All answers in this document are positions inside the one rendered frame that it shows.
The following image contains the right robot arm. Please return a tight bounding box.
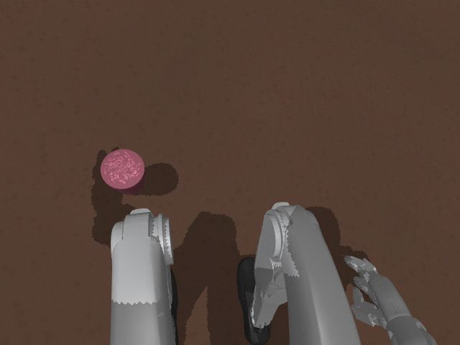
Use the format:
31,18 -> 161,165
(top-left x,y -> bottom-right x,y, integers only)
386,316 -> 437,345

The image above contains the cup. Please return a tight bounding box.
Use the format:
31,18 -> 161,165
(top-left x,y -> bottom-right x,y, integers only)
101,149 -> 145,195

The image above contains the right robot foot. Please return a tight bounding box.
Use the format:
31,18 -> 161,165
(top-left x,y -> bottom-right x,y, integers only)
236,257 -> 271,345

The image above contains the right robot hand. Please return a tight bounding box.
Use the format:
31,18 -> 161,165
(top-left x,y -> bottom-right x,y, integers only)
344,255 -> 412,329

